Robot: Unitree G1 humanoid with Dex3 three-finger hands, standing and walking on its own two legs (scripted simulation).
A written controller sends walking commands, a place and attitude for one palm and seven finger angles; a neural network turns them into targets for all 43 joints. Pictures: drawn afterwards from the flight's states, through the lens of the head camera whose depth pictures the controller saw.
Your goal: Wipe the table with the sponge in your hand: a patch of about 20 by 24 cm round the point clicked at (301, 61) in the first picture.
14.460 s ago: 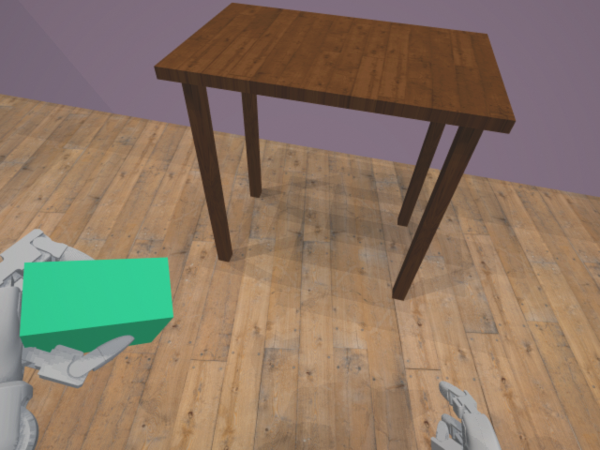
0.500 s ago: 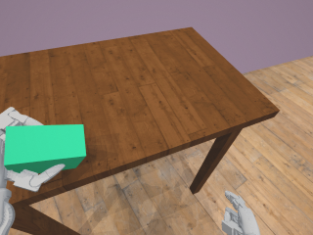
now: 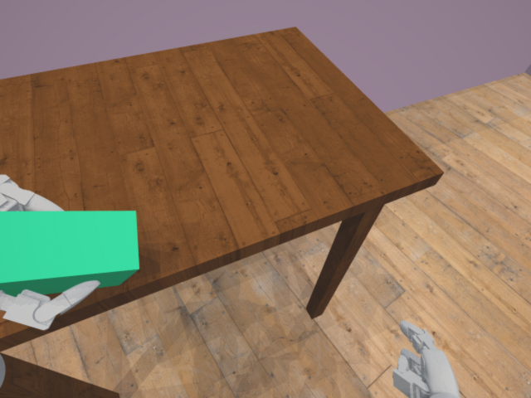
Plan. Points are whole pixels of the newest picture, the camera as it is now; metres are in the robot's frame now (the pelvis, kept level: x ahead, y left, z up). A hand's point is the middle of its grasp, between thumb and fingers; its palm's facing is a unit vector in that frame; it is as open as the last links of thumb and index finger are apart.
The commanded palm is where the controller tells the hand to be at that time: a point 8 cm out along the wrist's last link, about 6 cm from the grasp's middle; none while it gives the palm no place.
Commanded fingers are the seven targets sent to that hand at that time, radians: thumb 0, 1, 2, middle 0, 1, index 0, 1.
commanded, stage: shuffle to correct the standing spot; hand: left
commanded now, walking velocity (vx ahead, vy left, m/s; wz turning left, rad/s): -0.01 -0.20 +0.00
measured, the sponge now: (88, 254) +0.24 +0.21 +0.15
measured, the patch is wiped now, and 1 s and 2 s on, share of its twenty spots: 0.00 0.00 0.00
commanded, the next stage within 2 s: come to a stop and stand still in 0.50 s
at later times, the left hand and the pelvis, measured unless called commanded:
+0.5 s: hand (55, 277) +0.20 +0.22 +0.17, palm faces +0.34 -0.81 -0.47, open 10.1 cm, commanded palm +0.14 +0.26 +0.19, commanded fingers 0.00 0.10 1.30 -1.20 -1.60 -1.20 -1.60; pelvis -0.02 -0.02 +0.00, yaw +1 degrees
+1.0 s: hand (32, 263) +0.20 +0.22 +0.21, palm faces +0.50 -0.72 -0.48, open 10.1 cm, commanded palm +0.12 +0.22 +0.19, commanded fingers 0.00 0.10 1.30 -1.20 -1.60 -1.20 -1.60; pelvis -0.03 -0.06 +0.00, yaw +2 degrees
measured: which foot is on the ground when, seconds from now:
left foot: down 0.00-0.46, up 0.48-0.70, down 0.72-1.00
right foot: down 0.00-0.72, up 0.74-0.88, down 0.90-1.00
